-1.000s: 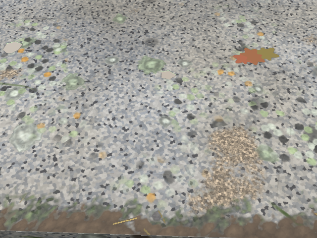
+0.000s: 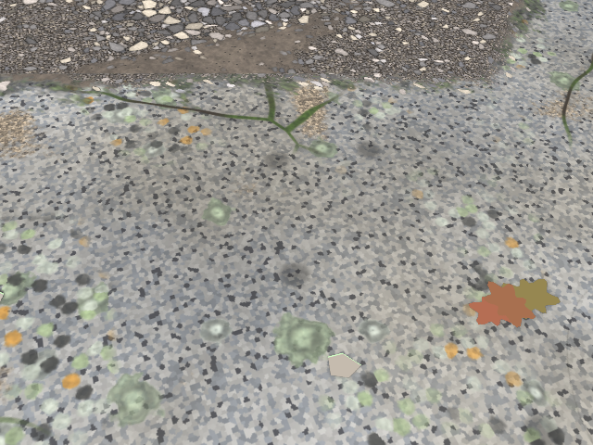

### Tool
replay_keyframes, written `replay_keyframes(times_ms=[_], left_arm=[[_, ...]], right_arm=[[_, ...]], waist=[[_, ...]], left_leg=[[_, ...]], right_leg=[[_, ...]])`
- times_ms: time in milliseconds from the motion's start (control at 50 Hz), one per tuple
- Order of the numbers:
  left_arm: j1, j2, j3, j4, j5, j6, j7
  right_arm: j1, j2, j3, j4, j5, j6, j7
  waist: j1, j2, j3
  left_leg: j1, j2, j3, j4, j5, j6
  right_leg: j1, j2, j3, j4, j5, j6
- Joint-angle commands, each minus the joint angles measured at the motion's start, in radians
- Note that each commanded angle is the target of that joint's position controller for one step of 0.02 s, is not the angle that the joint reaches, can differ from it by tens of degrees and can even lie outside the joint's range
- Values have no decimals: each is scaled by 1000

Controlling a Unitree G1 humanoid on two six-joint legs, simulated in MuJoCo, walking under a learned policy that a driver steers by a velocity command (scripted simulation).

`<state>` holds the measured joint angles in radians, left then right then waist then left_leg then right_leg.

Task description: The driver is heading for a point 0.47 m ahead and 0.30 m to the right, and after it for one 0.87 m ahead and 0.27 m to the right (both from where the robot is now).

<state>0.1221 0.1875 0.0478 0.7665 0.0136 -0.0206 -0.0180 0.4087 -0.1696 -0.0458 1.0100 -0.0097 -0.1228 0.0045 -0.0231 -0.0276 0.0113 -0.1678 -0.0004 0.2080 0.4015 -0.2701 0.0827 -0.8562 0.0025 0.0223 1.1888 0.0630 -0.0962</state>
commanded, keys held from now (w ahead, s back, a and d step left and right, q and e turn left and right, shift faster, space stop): w+e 0.80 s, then e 0.20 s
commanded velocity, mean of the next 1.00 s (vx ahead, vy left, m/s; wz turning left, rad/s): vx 0.47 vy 0.00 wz -0.57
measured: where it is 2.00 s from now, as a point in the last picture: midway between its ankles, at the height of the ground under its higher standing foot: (335, 391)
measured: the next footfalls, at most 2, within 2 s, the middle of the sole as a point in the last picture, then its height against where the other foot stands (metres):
right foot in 0.26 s outside the picture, level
left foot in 0.72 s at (278, 384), level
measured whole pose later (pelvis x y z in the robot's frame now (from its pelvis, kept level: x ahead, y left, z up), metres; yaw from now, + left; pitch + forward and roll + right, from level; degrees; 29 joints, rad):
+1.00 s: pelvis +0.53 -0.04 +0.00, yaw -35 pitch +1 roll +0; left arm 0.17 0.30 0.07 0.68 0.04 0.02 -0.04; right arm 0.32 -0.25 -0.04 0.76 -0.02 -0.07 -0.01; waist -0.02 -0.04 0.05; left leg -0.20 0.04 0.16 0.38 -0.19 0.03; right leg -0.63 -0.01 0.00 1.05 -0.27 -0.02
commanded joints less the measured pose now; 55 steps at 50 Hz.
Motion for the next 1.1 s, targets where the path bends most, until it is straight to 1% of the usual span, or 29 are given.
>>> replay_keyframes(times_ms=[20,80,140,200,240,260,280,300,320,340,360,380,420,440,540,620,660,680,700,720,740,760,780,800,820,860,900,1020,1100], left_arm=[[-23,24,9,-28,-8,-1,-20],[-106,15,4,-45,2,6,-30],[-109,34,9,-53,12,14,-30],[-30,61,23,-30,14,23,-25],[91,102,46,3,13,10,-18],[218,124,63,40,21,-1,-8],[293,196,87,52,27,-7,4],[254,282,104,37,21,-2,3],[267,243,95,33,-4,-1,10],[224,204,83,28,-9,-5,15],[183,166,71,26,-7,-12,18],[157,152,62,18,-9,-25,26],[157,158,52,10,-13,-50,27],[179,178,54,15,-14,-58,25],[286,207,57,26,-9,-56,13],[323,234,61,18,-3,-48,21],[276,257,66,-4,2,-49,28],[245,273,70,-16,5,-51,26],[217,276,71,-24,3,-54,20],[218,226,57,-44,-3,-58,13],[317,106,30,-89,-39,-55,15],[342,176,35,-83,-12,-45,18],[295,200,41,-70,5,-32,19],[240,193,37,-73,13,-26,8],[214,182,38,-77,14,-17,-2],[233,161,37,-74,25,14,-15],[221,153,36,-89,25,29,-18],[78,110,13,-147,18,45,-42],[15,122,15,-178,19,41,-43]], right_arm=[[-17,-96,-13,-79,5,-25,-27],[54,-114,-20,-81,-6,-11,-49],[76,-132,-26,-83,-6,13,-68],[85,-177,-42,-92,-11,47,-83],[68,-212,-55,-115,-16,69,-71],[6,-226,-59,-138,-8,70,-60],[-37,-172,-50,-178,-8,61,-50],[-113,-114,-39,-284,3,46,-29],[-194,-150,-40,-299,-12,25,-18],[-205,-160,-37,-312,5,6,-8],[-174,-172,-40,-297,9,2,-10],[-170,-172,-40,-296,-10,17,-9],[-145,-152,-33,-298,-37,56,1],[-159,-139,-27,-311,-40,69,6],[-371,-107,4,-400,-26,85,19],[-457,-144,2,-446,-11,75,13],[-391,-178,-9,-440,-10,67,8],[-311,-204,-21,-420,-12,61,1],[-171,-227,-33,-382,-16,52,-9],[-22,-280,-48,-362,-39,41,-24],[31,-386,-68,-372,-74,42,-30],[-31,-354,-68,-382,-53,56,-22],[-116,-253,-44,-399,-43,63,-19],[-162,-186,-24,-392,-34,64,-15],[-168,-165,-15,-381,-32,59,-16],[-144,-171,-16,-351,-19,41,-17],[-120,-185,-19,-334,-10,22,-9],[-157,-212,-25,-321,-8,48,-18],[-112,-252,-41,-305,-4,68,-14]], waist=[[13,97,-12],[-31,118,36],[-25,134,36],[11,162,6],[68,150,-44],[154,97,-86],[181,-21,-138],[123,-213,-118],[142,-6,-59],[102,37,-21],[44,115,24],[17,129,35],[-9,94,15],[-8,74,21],[77,-27,33],[112,-52,15],[66,-58,-3],[25,-59,-34],[-49,-19,-103],[-109,39,-215],[-66,288,-356],[-27,312,-372],[-7,172,-217],[1,90,-117],[12,99,-60],[38,138,-21],[51,133,-48],[44,170,-45],[6,172,-48]], left_leg=[[32,154,-12,-228,509,-46],[200,209,-2,-248,585,-32],[327,247,38,-151,886,-37],[387,278,59,33,1221,-39],[322,288,52,270,1213,-17],[181,267,59,489,1038,-14],[-103,190,40,777,436,-22],[-589,-74,-72,1102,-270,-76],[-679,20,-262,1084,-171,-68],[-648,52,-272,1008,-72,-67],[-592,82,-261,916,-31,-73],[-550,98,-263,854,-30,-92],[-486,108,-245,768,-32,-122],[-486,108,-225,719,-23,-133],[-454,73,-174,369,192,-143],[-415,41,-193,225,249,-117],[-295,21,-213,153,198,-93],[-188,-2,-210,135,148,-78],[-21,-11,-194,78,156,-58],[209,128,-318,70,56,-21],[465,434,-750,-3,-50,73],[409,460,-1003,-112,-179,130],[269,424,-857,-128,-285,115],[144,363,-698,-140,-231,93],[67,318,-565,-151,-58,73],[-21,291,-393,-140,357,73],[-14,298,-300,-117,658,95],[-51,265,-82,-112,612,69],[-15,286,-65,-36,595,44]], right_leg=[[158,-7,-112,-239,78,6],[161,-21,-152,-435,2,8],[230,16,-197,-553,-128,-13],[329,79,-237,-571,-307,-65],[495,118,-215,-635,-407,-112],[689,104,-152,-741,-365,-149],[917,-91,115,-756,-430,-212],[1114,-312,696,-884,-402,-409],[1052,-320,625,-936,-343,-390],[960,-298,525,-958,-273,-346],[866,-251,423,-969,-154,-291],[809,-205,358,-973,-74,-260],[746,-152,270,-978,66,-236],[722,-132,244,-980,121,-228],[707,-58,187,-954,195,-152],[805,-98,250,-892,204,-118],[809,-117,283,-832,242,-82],[797,-109,284,-749,337,-61],[768,-63,249,-582,363,-37],[634,-1,208,-333,156,-15],[339,143,95,-10,-499,22],[223,109,97,131,-583,18],[194,46,88,168,-498,19],[209,11,69,121,-428,24],[233,-11,60,77,-411,34],[291,-24,34,49,-430,57],[290,-14,23,26,-422,70],[361,-41,-39,-303,-211,81],[452,-8,-79,-482,-253,62]])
